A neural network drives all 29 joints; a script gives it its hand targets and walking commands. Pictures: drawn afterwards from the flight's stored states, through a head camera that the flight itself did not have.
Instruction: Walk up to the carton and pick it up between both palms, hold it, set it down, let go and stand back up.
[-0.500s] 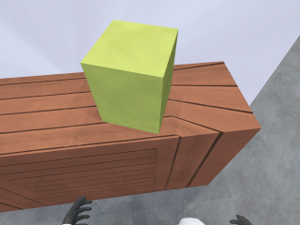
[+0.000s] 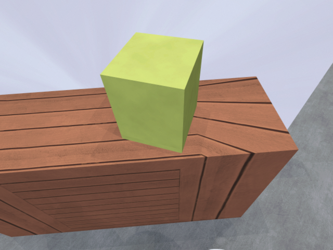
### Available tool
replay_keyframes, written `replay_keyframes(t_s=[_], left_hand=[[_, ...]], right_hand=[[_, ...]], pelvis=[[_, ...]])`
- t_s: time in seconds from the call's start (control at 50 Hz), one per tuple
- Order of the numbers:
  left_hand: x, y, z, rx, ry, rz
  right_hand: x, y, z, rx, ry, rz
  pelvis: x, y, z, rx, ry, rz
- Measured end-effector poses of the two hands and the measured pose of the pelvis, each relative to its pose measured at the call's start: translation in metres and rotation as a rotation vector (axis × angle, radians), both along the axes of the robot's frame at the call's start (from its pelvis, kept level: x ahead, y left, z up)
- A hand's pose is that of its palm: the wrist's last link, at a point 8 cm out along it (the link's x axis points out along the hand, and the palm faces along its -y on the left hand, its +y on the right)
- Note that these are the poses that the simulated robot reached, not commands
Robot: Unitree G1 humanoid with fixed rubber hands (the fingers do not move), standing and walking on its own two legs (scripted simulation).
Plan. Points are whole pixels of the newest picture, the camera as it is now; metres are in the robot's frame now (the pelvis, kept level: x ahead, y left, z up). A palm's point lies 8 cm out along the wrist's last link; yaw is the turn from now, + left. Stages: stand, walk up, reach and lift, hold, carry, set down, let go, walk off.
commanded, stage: walk up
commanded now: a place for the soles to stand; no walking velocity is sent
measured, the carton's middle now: (159, 93) +0.51 +0.03 +0.07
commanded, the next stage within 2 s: none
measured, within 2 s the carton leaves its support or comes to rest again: neither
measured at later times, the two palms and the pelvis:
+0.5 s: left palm out of the picture +0.09 +0.30 -0.11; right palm out of the picture +0.09 -0.19 -0.11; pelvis +0.03 +0.05 +0.01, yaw +0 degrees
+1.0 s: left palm out of the picture +0.09 +0.30 -0.11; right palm out of the picture +0.07 -0.20 -0.11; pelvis +0.03 +0.06 +0.01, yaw -1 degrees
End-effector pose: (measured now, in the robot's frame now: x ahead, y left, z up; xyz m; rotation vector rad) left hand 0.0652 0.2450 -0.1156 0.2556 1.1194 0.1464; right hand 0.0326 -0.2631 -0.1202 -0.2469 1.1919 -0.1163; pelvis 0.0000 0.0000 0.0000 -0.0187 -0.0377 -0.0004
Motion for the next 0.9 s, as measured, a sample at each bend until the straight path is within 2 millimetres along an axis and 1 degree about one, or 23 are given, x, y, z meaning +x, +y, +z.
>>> replay_keyframes(t_s=[0.06,0.1,0.16,0.2,0.26,0.32,0.44,0.54,0.62,0.68,0.74,0.9], left_hand=[[-0.024,0.018,-0.002,0.031,0.030,0.050],[-0.037,0.032,-0.006,0.036,0.062,0.080],[-0.048,0.052,-0.018,0.018,0.102,0.109],[-0.049,0.059,-0.021,0.010,0.125,0.111],[-0.043,0.064,-0.021,0.013,0.132,0.093],[-0.031,0.062,-0.016,0.008,0.101,0.071],[0.002,0.054,0.000,-0.038,0.027,0.037],[0.030,0.052,0.006,-0.049,-0.029,0.001],[0.044,0.052,0.007,-0.052,-0.055,-0.010],[0.049,0.053,0.008,-0.049,-0.057,-0.016],[0.050,0.053,0.007,-0.048,-0.048,-0.018],[0.038,0.056,0.005,-0.037,0.005,-0.013]], right_hand=[[0.005,0.003,-0.001,-0.015,0.016,0.021],[0.011,0.009,0.000,-0.019,0.001,0.021],[0.014,0.020,-0.002,-0.028,-0.034,0.015],[0.014,0.028,-0.003,-0.032,-0.036,-0.011],[0.018,0.038,-0.003,-0.029,-0.035,-0.031],[0.027,0.048,-0.005,-0.005,-0.035,-0.024],[0.049,0.069,0.002,0.041,-0.071,-0.016],[0.060,0.075,0.009,0.043,-0.103,-0.015],[0.062,0.074,0.012,0.033,-0.108,-0.022],[0.061,0.071,0.013,0.026,-0.104,-0.030],[0.057,0.068,0.013,0.018,-0.092,-0.037],[0.043,0.063,0.010,0.011,-0.050,-0.060]], pelvis=[[-0.001,0.009,-0.002,-0.016,-0.003,0.021],[-0.001,0.017,-0.004,-0.020,-0.010,0.031],[0.002,0.030,-0.012,-0.004,-0.022,0.034],[0.005,0.035,-0.013,0.019,-0.024,0.025],[0.009,0.039,-0.011,0.035,-0.021,0.013],[0.013,0.042,-0.009,0.027,-0.021,0.007],[0.023,0.052,0.004,0.017,-0.003,-0.006],[0.027,0.055,0.007,0.020,0.003,-0.007],[0.030,0.057,0.008,0.022,0.005,-0.006],[0.032,0.057,0.009,0.024,0.004,-0.007],[0.033,0.057,0.009,0.025,0.003,-0.008],[0.034,0.057,0.010,0.024,0.001,-0.012]])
